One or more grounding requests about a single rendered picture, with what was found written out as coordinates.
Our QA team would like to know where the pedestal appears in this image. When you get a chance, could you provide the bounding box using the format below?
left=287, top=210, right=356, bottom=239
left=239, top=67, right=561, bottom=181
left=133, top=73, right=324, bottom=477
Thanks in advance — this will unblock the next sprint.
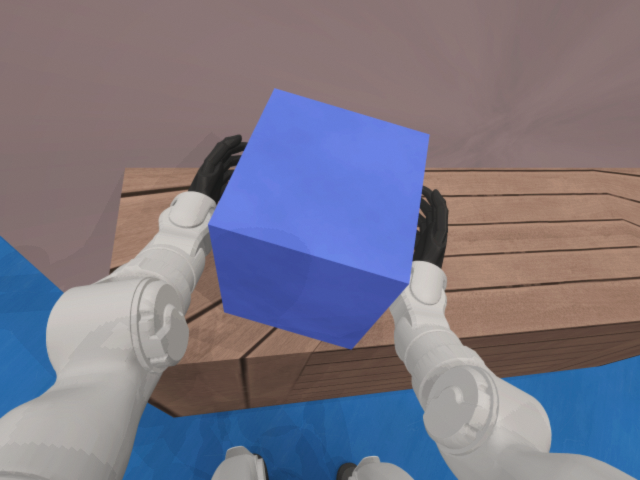
left=109, top=168, right=640, bottom=418

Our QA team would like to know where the right robot forearm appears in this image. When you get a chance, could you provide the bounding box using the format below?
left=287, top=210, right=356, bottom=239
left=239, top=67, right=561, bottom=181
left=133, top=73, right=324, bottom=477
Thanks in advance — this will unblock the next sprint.
left=389, top=261, right=496, bottom=412

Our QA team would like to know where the left robot forearm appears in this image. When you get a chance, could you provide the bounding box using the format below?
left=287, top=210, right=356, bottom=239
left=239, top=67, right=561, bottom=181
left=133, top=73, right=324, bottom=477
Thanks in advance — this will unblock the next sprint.
left=46, top=191, right=217, bottom=370

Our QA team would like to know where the right robot upper arm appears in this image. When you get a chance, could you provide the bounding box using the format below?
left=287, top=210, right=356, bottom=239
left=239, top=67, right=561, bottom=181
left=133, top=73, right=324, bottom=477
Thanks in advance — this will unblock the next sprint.
left=423, top=365, right=637, bottom=480

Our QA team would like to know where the left robot hand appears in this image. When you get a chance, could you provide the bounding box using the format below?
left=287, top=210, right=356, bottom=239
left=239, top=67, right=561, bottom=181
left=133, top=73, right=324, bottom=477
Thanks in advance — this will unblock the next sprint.
left=188, top=135, right=248, bottom=205

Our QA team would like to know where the left robot upper arm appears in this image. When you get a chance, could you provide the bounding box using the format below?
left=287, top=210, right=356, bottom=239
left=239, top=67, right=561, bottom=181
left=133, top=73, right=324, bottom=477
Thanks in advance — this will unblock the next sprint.
left=0, top=277, right=189, bottom=480

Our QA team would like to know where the right robot hand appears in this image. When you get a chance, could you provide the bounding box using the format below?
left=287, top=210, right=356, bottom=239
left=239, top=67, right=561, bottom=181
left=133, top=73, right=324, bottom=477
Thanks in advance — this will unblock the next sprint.
left=412, top=186, right=449, bottom=269

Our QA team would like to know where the left robot thigh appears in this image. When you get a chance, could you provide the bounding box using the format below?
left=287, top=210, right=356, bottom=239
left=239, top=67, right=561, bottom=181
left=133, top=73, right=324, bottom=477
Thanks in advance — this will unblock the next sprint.
left=211, top=454, right=266, bottom=480

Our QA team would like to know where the robot right shin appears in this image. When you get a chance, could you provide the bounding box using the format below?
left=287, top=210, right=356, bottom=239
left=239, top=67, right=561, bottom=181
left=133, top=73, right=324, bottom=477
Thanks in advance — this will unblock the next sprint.
left=353, top=456, right=380, bottom=472

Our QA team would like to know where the carton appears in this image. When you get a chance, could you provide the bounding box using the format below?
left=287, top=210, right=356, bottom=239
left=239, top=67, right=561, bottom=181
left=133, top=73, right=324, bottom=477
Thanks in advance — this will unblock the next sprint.
left=208, top=88, right=430, bottom=350

